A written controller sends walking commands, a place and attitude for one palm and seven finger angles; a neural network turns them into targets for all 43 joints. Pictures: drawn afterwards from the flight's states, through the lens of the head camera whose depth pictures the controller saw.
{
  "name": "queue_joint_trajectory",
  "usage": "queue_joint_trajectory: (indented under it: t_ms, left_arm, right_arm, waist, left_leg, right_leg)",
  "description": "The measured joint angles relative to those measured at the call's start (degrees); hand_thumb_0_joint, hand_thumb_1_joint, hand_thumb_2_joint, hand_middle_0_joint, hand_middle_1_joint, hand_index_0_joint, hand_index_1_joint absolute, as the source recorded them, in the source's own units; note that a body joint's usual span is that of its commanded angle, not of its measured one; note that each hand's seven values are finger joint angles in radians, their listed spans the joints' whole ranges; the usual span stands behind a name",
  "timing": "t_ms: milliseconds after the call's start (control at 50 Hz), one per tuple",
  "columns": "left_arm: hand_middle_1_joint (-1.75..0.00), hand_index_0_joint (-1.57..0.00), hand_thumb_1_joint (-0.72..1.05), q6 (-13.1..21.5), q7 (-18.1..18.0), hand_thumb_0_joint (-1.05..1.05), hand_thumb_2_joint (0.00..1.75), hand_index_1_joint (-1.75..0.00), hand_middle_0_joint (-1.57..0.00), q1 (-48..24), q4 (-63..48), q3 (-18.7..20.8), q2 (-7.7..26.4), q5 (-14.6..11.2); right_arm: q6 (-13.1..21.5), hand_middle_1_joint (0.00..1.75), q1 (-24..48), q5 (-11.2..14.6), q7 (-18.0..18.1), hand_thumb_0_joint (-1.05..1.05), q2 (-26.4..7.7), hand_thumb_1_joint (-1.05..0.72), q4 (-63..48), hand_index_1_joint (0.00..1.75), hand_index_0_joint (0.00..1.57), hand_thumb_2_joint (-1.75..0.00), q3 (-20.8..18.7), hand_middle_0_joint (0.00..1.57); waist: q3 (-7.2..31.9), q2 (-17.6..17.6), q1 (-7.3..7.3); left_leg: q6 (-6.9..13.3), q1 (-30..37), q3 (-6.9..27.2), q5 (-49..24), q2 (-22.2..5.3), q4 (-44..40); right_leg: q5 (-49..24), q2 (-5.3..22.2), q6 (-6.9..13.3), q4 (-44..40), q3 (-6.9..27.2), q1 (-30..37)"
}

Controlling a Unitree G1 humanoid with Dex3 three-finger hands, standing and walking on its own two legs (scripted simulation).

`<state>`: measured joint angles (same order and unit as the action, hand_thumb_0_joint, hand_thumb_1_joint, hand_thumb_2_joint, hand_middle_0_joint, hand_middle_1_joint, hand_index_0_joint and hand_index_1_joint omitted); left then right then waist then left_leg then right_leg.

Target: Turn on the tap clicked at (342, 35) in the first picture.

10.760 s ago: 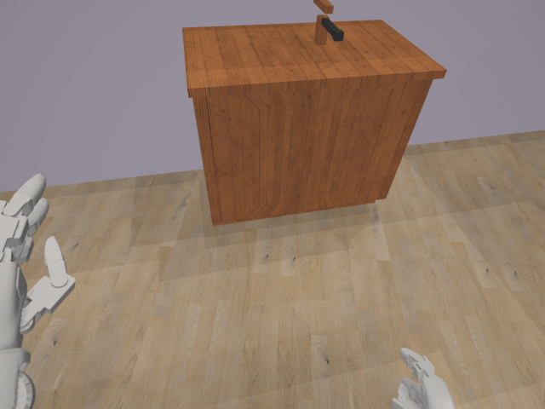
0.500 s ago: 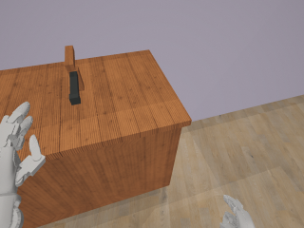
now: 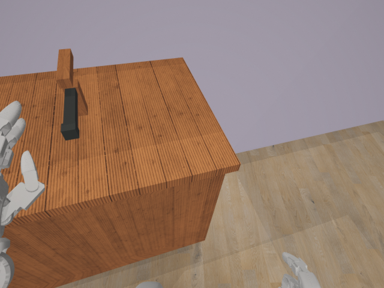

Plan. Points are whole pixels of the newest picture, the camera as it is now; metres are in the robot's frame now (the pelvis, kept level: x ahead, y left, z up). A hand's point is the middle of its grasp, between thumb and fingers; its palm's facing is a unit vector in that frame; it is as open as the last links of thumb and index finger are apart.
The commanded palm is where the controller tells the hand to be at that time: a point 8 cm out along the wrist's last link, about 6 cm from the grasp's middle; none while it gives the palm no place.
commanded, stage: shuffle to correct the standing spot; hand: left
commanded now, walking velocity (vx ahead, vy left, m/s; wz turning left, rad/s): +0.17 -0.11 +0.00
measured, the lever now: (70, 131) +0.39 +0.30 +0.10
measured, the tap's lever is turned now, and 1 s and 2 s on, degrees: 0 0 0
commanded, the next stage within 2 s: come to a stop and stand still in 0.20 s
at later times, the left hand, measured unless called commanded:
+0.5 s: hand (74, 145) +0.28 +0.22 +0.19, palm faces +0.50 -0.79 -0.36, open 7.4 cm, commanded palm +0.23 +0.24 +0.19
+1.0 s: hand (78, 154) +0.27 +0.21 +0.18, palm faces +0.49 -0.79 -0.36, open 7.4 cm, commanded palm +0.23 +0.24 +0.19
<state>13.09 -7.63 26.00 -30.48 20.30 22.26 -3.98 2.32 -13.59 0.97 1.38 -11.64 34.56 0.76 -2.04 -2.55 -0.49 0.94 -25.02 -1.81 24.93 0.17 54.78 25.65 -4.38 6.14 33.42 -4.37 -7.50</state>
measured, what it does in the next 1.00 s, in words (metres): steps on the spot: left foot, then right foot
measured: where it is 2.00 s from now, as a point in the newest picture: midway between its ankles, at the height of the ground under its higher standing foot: outside the picture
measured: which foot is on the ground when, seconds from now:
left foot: up 0.00-0.06, down 0.08-0.42, up 0.44-0.58, down 0.60-1.00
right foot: down 0.00-0.10, up 0.12-0.38, down 0.40-1.00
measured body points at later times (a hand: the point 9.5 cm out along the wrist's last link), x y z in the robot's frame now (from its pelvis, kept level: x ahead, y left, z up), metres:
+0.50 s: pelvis +0.08 -0.04 +0.00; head +0.09 -0.05 +0.45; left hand +0.25 +0.26 +0.21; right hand +0.26 -0.25 -0.09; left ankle +0.09 +0.08 -0.71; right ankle +0.14 -0.17 -0.72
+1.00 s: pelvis +0.08 -0.05 +0.01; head +0.08 -0.06 +0.46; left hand +0.24 +0.25 +0.20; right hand +0.27 -0.26 -0.07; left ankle +0.08 +0.05 -0.72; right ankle +0.13 -0.17 -0.72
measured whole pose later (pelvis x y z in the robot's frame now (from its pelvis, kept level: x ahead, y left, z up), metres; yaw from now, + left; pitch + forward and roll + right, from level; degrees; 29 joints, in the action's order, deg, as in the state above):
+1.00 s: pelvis +0.08 -0.05 +0.01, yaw +2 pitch -1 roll -1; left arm 10.1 -9.3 27.4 -25.3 19.7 18.2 -3.1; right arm 4.8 -11.9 1.2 3.5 -10.5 34.7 1.3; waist -0.9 2.0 -1.6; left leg 1.4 -12.7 -2.1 16.4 0.1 30.4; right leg 11.5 2.0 -0.1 28.1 -5.0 -15.1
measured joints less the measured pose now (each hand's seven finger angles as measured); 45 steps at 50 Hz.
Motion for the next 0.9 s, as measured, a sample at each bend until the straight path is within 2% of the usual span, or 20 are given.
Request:
queue_joint_trajectory:
  t_ms: [40,80,120,160,200,220,260,300,340,400,440,480,520,560,620,660,720,800,900]
  left_arm:
    - [-0.30,-0.21,0.89,0.62,-0.29,0.01,0.89,-0.30,-0.21,0.75,-1.20,1.00,0.13,-0.14]
    - [-0.30,-0.21,0.89,0.65,-0.62,0.01,0.89,-0.30,-0.21,0.66,-2.18,2.07,0.22,-0.44]
    - [-0.30,-0.21,0.89,0.35,-0.83,0.01,0.89,-0.30,-0.21,-1.00,-1.31,3.03,0.11,-0.79]
    - [-0.30,-0.21,0.89,-0.75,-0.48,0.01,0.90,-0.30,-0.21,-3.87,1.08,3.08,0.48,-0.99]
    - [-0.30,-0.21,0.89,-2.17,0.38,0.01,0.90,-0.30,-0.21,-6.14,2.41,2.82,1.13,-0.70]
    - [-0.30,-0.20,0.89,-2.58,0.80,0.02,0.90,-0.30,-0.21,-6.54,2.27,2.71,1.31,-0.51]
    - [-0.30,-0.20,0.89,-2.75,1.57,0.02,0.90,-0.30,-0.21,-5.30,0.38,2.61,1.22,-0.29]
    - [-0.30,-0.20,0.89,-2.04,2.11,0.02,0.90,-0.30,-0.21,-1.87,-2.25,2.72,1.07,-0.07]
    - [-0.30,-0.20,0.89,-1.23,2.28,0.02,0.90,-0.30,-0.21,1.74,-3.99,2.93,1.37,0.20]
    - [-0.30,-0.21,0.89,-0.82,1.85,0.01,0.89,-0.30,-0.21,3.85,-3.94,4.20,3.33,0.72]
    - [-0.30,-0.21,0.89,-0.84,1.33,0.01,0.89,-0.30,-0.21,1.19,-1.30,3.52,1.64,1.27]
    - [-0.30,-0.21,0.88,-1.66,0.47,0.01,0.89,-0.30,-0.21,-2.20,2.23,1.70,-1.52,1.43]
    - [-0.30,-0.21,0.88,-2.99,-0.50,0.01,0.89,-0.30,-0.21,-4.08,4.33,0.19,-4.16,1.29]
    - [-0.30,-0.21,0.89,-3.71,-1.13,0.01,0.90,-0.30,-0.21,-3.95,4.77,-0.67,-5.27,1.29]
    - [-0.30,-0.21,0.89,-3.84,-1.58,0.01,0.90,-0.30,-0.21,-1.81,2.73,-1.20,-4.24,1.42]
    - [-0.30,-0.21,0.89,-3.47,-1.62,0.01,0.89,-0.30,-0.21,0.59,0.50,-0.71,-2.59,1.47]
    - [-0.30,-0.21,0.89,-2.42,-1.46,0.02,0.89,-0.30,-0.21,3.99,-3.10,1.14,0.61,1.67]
    - [-0.30,-0.21,0.88,-0.62,-1.52,0.02,0.89,-0.30,-0.21,4.25,-4.68,2.88,2.35,1.49]
    - [-0.30,-0.21,0.89,-0.22,-1.68,0.01,0.89,-0.30,-0.21,2.61,-0.91,2.35,0.04,0.71]
  right_arm:
    - [-0.18,0.30,-0.06,-0.23,-0.02,0.01,-0.10,-0.91,-0.42,0.30,0.20,-0.90,0.13,0.20]
    - [-0.08,0.30,0.32,-0.57,0.06,0.01,-0.40,-0.91,-0.87,0.30,0.20,-0.90,0.25,0.20]
    - [-0.20,0.30,2.38,-0.90,0.30,0.01,-0.05,-0.91,-0.52,0.30,0.20,-0.90,-0.17,0.20]
    - [-0.22,0.30,4.27,-1.20,0.28,0.01,1.09,-0.91,-0.10,0.30,0.20,-0.90,-0.13,0.20]
    - [0.16,0.30,5.34,-1.27,-0.21,0.01,2.49,-0.91,0.08,0.30,0.20,-0.90,0.52,0.20]
    - [0.31,0.30,5.57,-1.21,-0.60,0.01,3.11,-0.91,-0.13,0.30,0.20,-0.90,0.87,0.20]
    - [0.60,0.30,5.53,-0.99,-1.37,0.01,3.96,-0.91,-1.02,0.30,0.20,-0.90,1.48,0.20]
    - [1.19,0.30,4.77,-0.71,-1.96,0.01,4.39,-0.91,-2.04,0.30,0.20,-0.90,1.75,0.21]
    - [1.90,0.30,3.39,-0.31,-2.10,0.01,4.47,-0.90,-2.91,0.30,0.20,-0.90,1.74,0.21]
    - [3.03,0.30,1.23,0.00,-1.37,0.01,4.19,-0.90,-3.00,0.30,0.20,-0.90,1.89,0.21]
    - [3.51,0.30,1.55,-0.08,-0.75,0.00,2.65,-0.90,-0.89,0.30,0.21,-0.90,1.49,0.21]
    - [3.59,0.30,2.00,-0.11,-0.14,0.01,0.76,-0.90,1.59,0.30,0.20,-0.90,0.83,0.21]
    - [3.44,0.30,2.24,0.12,0.38,0.01,-0.60,-0.90,2.78,0.30,0.20,-0.90,0.23,0.21]
    - [3.27,0.30,2.58,0.12,1.01,0.01,-1.44,-0.90,2.80,0.30,0.20,-0.90,-0.11,0.21]
    - [3.09,0.30,3.00,-0.11,1.81,0.01,-1.80,-0.91,1.50,0.30,0.20,-0.90,-1.01,0.20]
    - [2.96,0.30,2.90,-0.05,2.11,0.01,-1.43,-0.91,0.25,0.30,0.20,-0.90,-1.41,0.20]
    - [3.55,0.30,1.87,-0.31,2.34,0.01,-0.94,-0.91,-2.02,0.30,0.20,-0.90,-1.82,0.20]
    - [4.33,0.30,1.38,-0.20,1.85,0.01,-0.57,-0.91,-2.10,0.30,0.20,-0.90,-1.72,0.20]
    - [3.34,0.30,1.98,0.39,1.38,0.01,0.40,-0.91,-0.74,0.30,0.20,-0.90,-0.67,0.20]
  waist:
    - [-0.97,-0.55,-0.55]
    - [-2.05,-1.02,-1.09]
    - [-3.48,-1.40,-1.59]
    - [-4.36,-1.13,-1.02]
    - [-4.49,-0.79,0.17]
    - [-4.43,-0.62,0.53]
    - [-4.26,-0.04,0.59]
    - [-3.67,0.85,0.20]
    - [-2.87,1.99,-0.39]
    - [-1.61,2.33,-1.58]
    - [-1.53,4.41,-2.26]
    - [-1.19,5.82,-1.98]
    - [-0.68,5.36,-1.65]
    - [-0.45,4.17,-0.52]
    - [-1.12,1.78,1.51]
    - [-1.67,-0.30,1.77]
    - [-1.87,-1.29,1.79]
    - [-2.04,1.08,0.84]
    - [-0.55,3.94,-0.04]
  left_leg:
    - [0.14,-0.43,-1.50,-3.59,-1.31,-5.00]
    - [0.75,1.80,-2.85,-11.35,-1.25,-13.82]
    - [1.10,3.77,-4.23,-8.82,-0.56,-14.04]
    - [1.33,4.89,-4.20,-7.52,-0.15,-13.72]
    - [1.04,5.95,-2.81,-8.54,0.05,-15.76]
    - [0.82,6.37,-2.13,-9.25,-0.11,-17.05]
    - [0.18,7.14,-1.21,-10.23,-1.08,-19.33]
    - [-0.73,7.71,-0.76,-10.43,-2.49,-20.74]
    - [-1.75,7.92,-0.18,-9.73,-3.98,-20.65]
    - [-3.39,7.23,0.86,-6.55,-5.15,-16.61]
    - [-2.69,6.31,2.68,-3.19,-6.16,-12.39]
    - [-1.98,6.20,3.62,-1.58,-4.62,-10.57]
    - [-1.56,6.77,2.25,-1.49,-2.42,-10.28]
    - [-1.20,8.32,0.65,-2.38,-0.86,-13.45]
    - [0.09,11.08,-0.29,-6.75,0.70,-20.75]
    - [1.28,11.84,-1.10,-7.40,1.52,-22.56]
    - [1.61,11.85,-1.27,-7.69,1.75,-23.57]
    - [1.02,11.53,-0.15,-7.36,0.58,-22.81]
    - [0.41,11.49,0.42,-7.40,-0.21,-22.54]
  right_leg:
    - [1.06,0.35,-0.32,0.07,0.10,1.63]
    - [3.47,1.31,-0.94,4.02,0.19,1.72]
    - [4.25,2.36,-2.81,17.64,1.83,-3.15]
    - [3.89,1.12,-3.97,32.46,4.93,-9.64]
    - [2.09,0.94,-4.47,40.92,5.93,-15.78]
    - [0.97,1.41,-4.58,42.07,6.15,-18.44]
    - [-1.54,3.15,-4.70,37.94,5.96,-21.85]
    - [-4.17,5.12,-4.91,28.09,4.92,-22.25]
    - [-6.73,6.28,-5.40,16.96,3.39,-19.93]
    - [-12.44,6.98,-6.31,1.49,1.60,-12.73]
    - [-12.68,5.56,-6.52,1.42,0.32,-11.69]
    - [-11.97,5.24,-6.42,1.30,-0.73,-10.66]
    - [-12.15,5.75,-6.37,0.22,-0.55,-10.10]
    - [-12.65,6.31,-6.48,-0.83,-0.28,-9.97]
    - [-12.59,7.38,-6.91,-0.70,-0.12,-10.41]
    - [-12.87,8.04,-7.10,-1.16,0.72,-10.48]
    - [-12.09,8.30,-6.45,-0.63,0.66,-10.50]
    - [-12.71,7.17,-7.03,-3.69,-0.63,-8.21]
    - [-13.70,6.36,-6.42,-5.08,-1.29,-7.44]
